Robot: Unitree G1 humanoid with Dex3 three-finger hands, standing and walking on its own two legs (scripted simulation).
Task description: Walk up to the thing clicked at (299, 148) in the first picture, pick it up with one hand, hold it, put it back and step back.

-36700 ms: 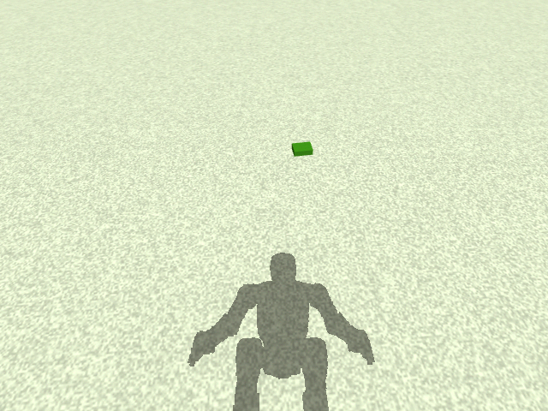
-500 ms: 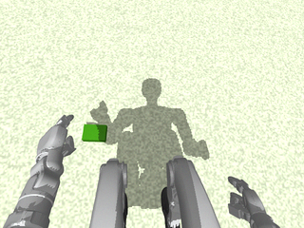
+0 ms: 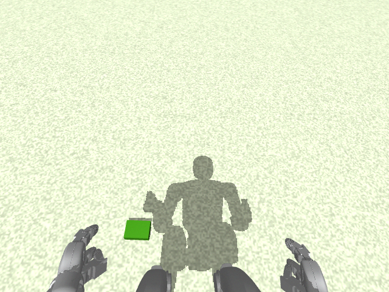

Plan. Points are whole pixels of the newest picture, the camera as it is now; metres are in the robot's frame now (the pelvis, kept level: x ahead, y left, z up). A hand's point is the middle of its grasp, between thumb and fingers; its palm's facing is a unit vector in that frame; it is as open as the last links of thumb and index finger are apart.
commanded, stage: home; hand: left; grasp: from above
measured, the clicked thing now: (137, 230) +0.45 +0.22 -0.65
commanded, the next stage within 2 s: none
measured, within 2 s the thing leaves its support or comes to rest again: neither
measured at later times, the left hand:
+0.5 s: hand (93, 272) +0.19 +0.18 +0.00, palm faces +0.08 -0.98 -0.18, open 7.4 cm
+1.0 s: hand (95, 269) +0.19 +0.18 +0.00, palm faces +0.07 -0.98 -0.19, open 7.4 cm
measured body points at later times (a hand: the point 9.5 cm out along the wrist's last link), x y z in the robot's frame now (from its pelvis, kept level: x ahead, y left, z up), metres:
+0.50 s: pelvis +0.03 +0.00 +0.05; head +0.04 +0.01 +0.50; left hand +0.18 +0.23 +0.01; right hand +0.21 -0.24 +0.00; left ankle +0.04 +0.11 -0.64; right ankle +0.03 -0.12 -0.64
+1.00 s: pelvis +0.03 +0.00 +0.05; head +0.04 +0.00 +0.50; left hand +0.18 +0.23 +0.01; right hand +0.19 -0.25 -0.02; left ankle +0.04 +0.11 -0.64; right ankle +0.03 -0.12 -0.64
